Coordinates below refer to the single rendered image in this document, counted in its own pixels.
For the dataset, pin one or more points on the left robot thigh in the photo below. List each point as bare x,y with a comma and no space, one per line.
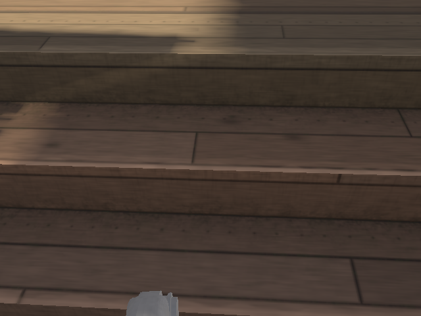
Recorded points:
153,303

